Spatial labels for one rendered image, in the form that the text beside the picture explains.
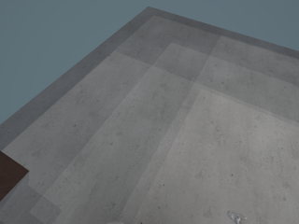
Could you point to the cabinet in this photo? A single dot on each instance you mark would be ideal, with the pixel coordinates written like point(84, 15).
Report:
point(11, 174)

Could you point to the right robot hand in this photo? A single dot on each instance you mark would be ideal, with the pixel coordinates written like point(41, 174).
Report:
point(237, 218)

